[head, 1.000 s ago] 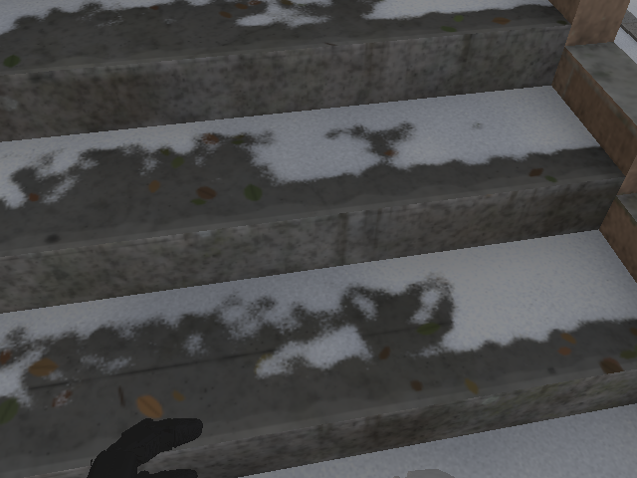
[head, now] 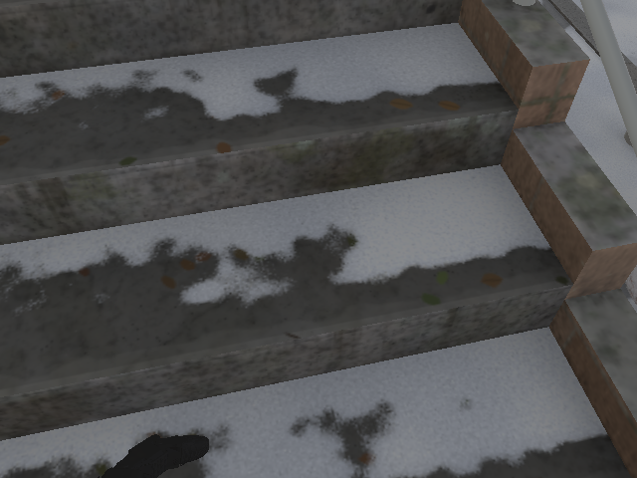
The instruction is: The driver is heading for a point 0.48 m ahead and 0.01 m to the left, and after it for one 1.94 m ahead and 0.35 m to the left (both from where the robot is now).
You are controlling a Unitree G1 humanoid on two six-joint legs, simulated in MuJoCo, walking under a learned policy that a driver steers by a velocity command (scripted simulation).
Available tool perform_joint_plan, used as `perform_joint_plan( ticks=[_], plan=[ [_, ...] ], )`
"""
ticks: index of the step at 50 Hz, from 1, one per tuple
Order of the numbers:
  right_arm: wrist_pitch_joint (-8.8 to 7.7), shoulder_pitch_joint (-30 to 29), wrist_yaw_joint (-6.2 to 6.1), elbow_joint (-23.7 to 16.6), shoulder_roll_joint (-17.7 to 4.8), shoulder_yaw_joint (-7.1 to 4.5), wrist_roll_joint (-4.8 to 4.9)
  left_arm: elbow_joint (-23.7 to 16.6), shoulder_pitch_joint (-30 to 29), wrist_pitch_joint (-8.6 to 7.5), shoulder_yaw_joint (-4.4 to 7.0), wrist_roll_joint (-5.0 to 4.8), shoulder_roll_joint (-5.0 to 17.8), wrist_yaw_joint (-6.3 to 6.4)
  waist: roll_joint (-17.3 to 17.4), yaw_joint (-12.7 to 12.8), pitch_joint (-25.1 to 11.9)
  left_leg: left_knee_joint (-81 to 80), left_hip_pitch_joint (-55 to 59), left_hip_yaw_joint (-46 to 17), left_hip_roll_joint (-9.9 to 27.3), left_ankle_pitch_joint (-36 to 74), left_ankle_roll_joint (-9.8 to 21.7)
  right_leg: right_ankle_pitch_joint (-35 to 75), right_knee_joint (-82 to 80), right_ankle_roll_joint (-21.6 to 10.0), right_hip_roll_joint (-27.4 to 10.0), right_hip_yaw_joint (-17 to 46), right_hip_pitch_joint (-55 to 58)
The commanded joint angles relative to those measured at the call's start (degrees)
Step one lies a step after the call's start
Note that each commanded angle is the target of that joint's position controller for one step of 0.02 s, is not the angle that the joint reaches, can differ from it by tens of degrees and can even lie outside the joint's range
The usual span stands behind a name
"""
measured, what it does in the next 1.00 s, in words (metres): climbs, turning left: right foot, then left foot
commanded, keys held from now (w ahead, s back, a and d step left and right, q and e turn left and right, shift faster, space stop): q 0.36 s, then no key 0.48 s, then w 0.16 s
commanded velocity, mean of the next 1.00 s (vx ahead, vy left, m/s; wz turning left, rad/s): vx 0.04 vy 0.00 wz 0.33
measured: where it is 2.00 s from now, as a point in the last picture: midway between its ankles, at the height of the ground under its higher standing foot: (401, 449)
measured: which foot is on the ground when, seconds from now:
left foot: down 0.00-0.58, up 0.60-0.88, down 0.90-1.00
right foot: up 0.00-0.56, down 0.58-0.96, up 0.98-1.00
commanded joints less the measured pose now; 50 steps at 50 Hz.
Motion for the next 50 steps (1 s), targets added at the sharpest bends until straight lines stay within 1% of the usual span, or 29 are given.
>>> perform_joint_plan(
  ticks=[1,2,3,8,11,14,17,20,22,24,27,28,29,30,31,32,33,35,37,39,40,42,43,45,46,47,48,49,50],
  plan=[
    [-1.3,-3.59,-1.17,-7.16,-3.82,-0.12,-0.02,0.37,7.17,1.75,0.78,-0.03,3.9,0.73,-0.02,2.36,-6.1,-9.81,5.5,-17.2,11.24,33.62,-0.8,4.06,-8.44,2.18,-0.47,-4.15,1.87],
    [-1.57,-2.12,-1.58,-7.47,-5.16,-0.57,-0.15,-0.09,5.91,2.11,0.89,-0.53,3.97,0.97,1.68,1.25,-7.27,-9.93,8.23,-19.34,12.53,34.45,-1.64,5.39,-9.3,3.03,-0.51,-4.0,0.47],
    [-1.33,-1.54,-2.2,-7.56,-4.69,-0.34,-0.35,0.56,5.47,2.61,0.67,-0.92,2.08,1.25,5.81,0.41,-9.19,-7.58,11.19,-21.75,13.51,37.36,-1.17,5.37,-0.09,3.36,0.45,-5.14,-2.19],
    [0.24,1.61,-2.86,-10.56,-4.22,-0.47,0.82,-0.4,-0.81,3.95,1.17,-0.5,2.98,1.2,3.38,-3.26,-5.13,-8.68,16.5,-28.66,13.26,21.5,-0.21,3.37,5.21,4.78,0.04,-2.04,-10.32],
    [0.3,2.11,-3.53,-12.04,-3.35,-0.47,0.11,0.15,-1.81,4.26,1.47,-1.03,3.66,1.29,4.28,-4.0,-4.45,-8.25,20.93,-31.58,14.53,27.06,1.31,0.24,2.07,5.1,0.75,-1.27,-10.7],
    [-0.07,2.46,-3.55,-12.33,-4.34,-0.98,0.4,-1.03,-4.62,4.53,1.57,-1.54,4.2,0.71,4.71,-4.66,-4.56,-8.65,25.01,-33.71,15.86,35.72,2.08,-3.64,-4.11,5.07,1.68,-1.38,-8.49],
    [-0.04,1.72,-3.45,-12.72,-4.92,-1.55,0.07,-1.89,-5.0,4.73,1.87,-2.79,5.71,1.42,5.26,-4.46,-4.63,-8.81,27.46,-33.96,16.33,43.16,1.63,-7.47,-10.48,5.11,2.18,-0.62,-5.87],
    [0.38,0.17,-3.28,-12.79,-5.3,-1.92,-0.45,-2.41,-3.72,4.55,1.83,-3.18,6.74,1.73,5.31,-2.99,-4.62,-9.85,26.97,-32.31,15.74,47.41,1.27,-10.49,-20.96,5.24,1.39,-0.18,1.4],
    [0.06,-4.05,-3.08,-13.62,-4.7,-1.77,-0.35,-3.04,-3.26,4.45,1.65,-3.96,6.16,1.65,8.66,-2.16,-6.91,-10.95,24.58,-31.28,16.77,54.73,2.3,-12.3,-20.22,3.24,1.5,-1.07,8.59],
    [-0.15,-6.58,-2.93,-13.39,-4.61,-1.5,0.03,-3.43,-1.61,4.07,0.92,-3.68,5.95,1.7,6.4,-1.02,-7.59,-11.03,22.09,-27.26,14.75,57.29,-0.31,-11.32,-33.92,1.41,0.13,-1.19,18.53],
    [0.05,-7.26,-1.38,-12.34,-4.79,-1.33,0.39,-0.96,5.83,3.2,1.86,-5.44,7.36,2.02,5.66,2.28,-9.16,-7.8,24.32,-25.86,10.68,61.98,-3.22,1.4,-65.44,1.23,1.19,-4.92,35.74],
    [-0.02,-5.81,-0.31,-11.98,-4.27,-1.34,0.97,0.93,8.05,2.56,1.77,-4.82,6.39,1.8,3.54,2.14,-9.12,-5.17,23.94,-23.22,8.29,52.12,-4.1,12.41,-75.43,0.77,1.22,-5.61,41.6],
    [-0.23,-3.29,0.67,-12.27,-2.11,-0.98,0.92,1.14,6.28,1.59,1.67,-3.06,7.8,1.8,-3.28,-0.92,-6.64,2.34,12.8,-20.1,5.3,20.58,-5.79,29.96,-74.41,-1.36,-4.92,1.37,49.71],
    [0.03,2.82,0.73,-11.87,1.35,-0.65,1.81,-0.02,9.53,1.23,1.94,-2.67,10.4,1.38,-18.34,-2.48,-11.35,16.43,-0.81,-13.83,-1.38,-18.26,-9.21,76.18,-66.34,-8.94,-21.6,15.17,62.15],
    [0.91,4.03,0.5,-9.61,-3.62,-1.85,0.49,0.86,12.96,0.74,1.76,-2.75,9.16,0.71,-13.05,-0.7,-16.65,26.95,1.44,-12.0,-0.09,-20.76,-11.09,78.78,-66.28,-14.61,-24.28,16.86,56.67],
    [1.38,1.67,0.76,-8.47,-3.68,-1.9,0.57,0.39,9.81,0.37,1.4,-2.33,7.58,0.68,-10.58,-1.6,-14.71,32.73,1.38,-11.26,1.65,-18.09,-12.18,63.82,-68.67,-16.17,-21.81,15.3,51.51],
    [1.77,0.53,0.91,-6.96,-3.19,-1.59,0.11,-0.01,5.15,0.25,0.93,-2.22,5.91,0.88,-7.46,-3.38,-11.59,35.16,1.35,-11.23,3.21,-15.42,-12.72,43.52,-69.71,-14.12,-17.22,12.15,46.48],
    [2.97,-2.54,1.45,-6.05,-2.68,-1.22,-0.5,-0.45,2.09,0.19,0.17,-2.8,4.02,1.98,-6.3,-3.03,-4.94,33.5,3.04,-8.8,4.03,-12.86,-13.88,26.82,-73.14,-11.48,-12.52,7.12,38.68],
    [3.91,-5.34,1.32,-6.2,-1.86,-0.24,0.4,1.09,4.46,0.69,0.95,-2.91,5.91,2.39,-6.81,-2.11,-0.93,17.37,3.38,-3.36,5.62,-15.77,-14.3,12.26,-76.09,-8.13,-9.29,5.39,40.12],
    [4.77,-6.76,0.88,-5.29,-0.56,0.63,0.65,2.26,8.1,0.31,1.82,-2.84,6.97,2.39,-9.71,-0.17,-0.39,4.98,7.36,-2.35,6.28,-15.7,-13.0,7.38,-76.48,-7.22,-8.92,6.94,41.74],
    [5.14,-5.03,0.52,-3.94,0.37,0.83,0.09,2.97,9.84,0.45,2.47,-3.01,7.53,2.65,-11.38,0.55,-1.45,0.52,10.63,-1.38,6.09,-14.48,-11.69,8.23,-75.92,-8.03,-9.11,6.38,41.31],
    [4.7,-3.51,0.16,-2.9,1.05,1.16,0.02,4.52,12.44,0.88,3.21,-2.89,7.77,2.7,-10.85,0.77,-1.25,-8.2,14.02,-0.28,5.98,-9.99,-9.89,1.89,-75.67,-8.7,-9.07,7.76,39.88],
    [4.35,-0.9,0.25,-1.61,1.9,1.5,-0.14,5.3,13.08,1.25,3.17,-3.21,6.93,2.48,-9.58,0.0,-2.62,-13.18,18.06,0.79,5.85,-6.22,-8.92,-8.86,-76.77,-8.0,-8.42,8.02,37.79],
    [3.56,1.45,0.27,-0.98,-1.02,0.88,-1.52,6.87,15.99,2.57,4.76,-4.08,8.69,2.0,-7.12,0.0,0.03,-13.45,21.0,0.53,5.12,-9.75,-6.02,-33.37,-78.54,-7.05,-7.58,10.49,30.72],
    [2.96,3.07,0.57,-1.09,-2.6,0.52,-2.16,6.03,13.49,3.22,5.18,-4.77,8.9,1.81,-4.57,-1.59,1.89,-10.02,19.94,-1.27,5.7,-15.45,-3.98,-39.54,-79.07,-5.86,-6.42,9.87,25.8],
    [2.46,5.62,0.81,-1.26,-2.14,0.64,-2.12,5.11,9.42,3.76,5.44,-4.79,9.57,1.54,-1.45,-4.07,4.52,-13.51,18.39,-6.05,8.3,-23.59,-1.3,-41.14,-75.19,-4.9,-4.72,7.04,20.62],
    [1.71,8.45,0.35,-1.27,-1.59,1.12,-0.96,4.24,5.16,3.76,5.09,-5.11,8.19,0.59,5.76,-6.8,7.86,-21.1,19.14,-16.47,14.09,-31.8,2.04,-34.76,-63.39,-3.23,-0.42,1.04,13.72],
    [0.76,9.15,0.09,-1.01,-3.53,0.47,-0.05,3.16,2.35,3.28,4.3,-4.67,4.22,0.04,16.69,-7.4,8.62,-30.78,17.6,-33.68,24.45,-39.84,6.59,-18.51,-41.4,-1.32,4.22,-7.24,11.06],
    [0.39,4.7,-0.17,-2.07,-4.54,-0.01,0.0,4.11,4.28,2.85,4.9,-2.51,5.3,-0.18,14.16,-5.57,9.2,-33.95,13.36,-39.3,28.83,-35.82,10.21,-15.66,-22.41,-0.44,1.62,-5.14,8.94]
  ],
)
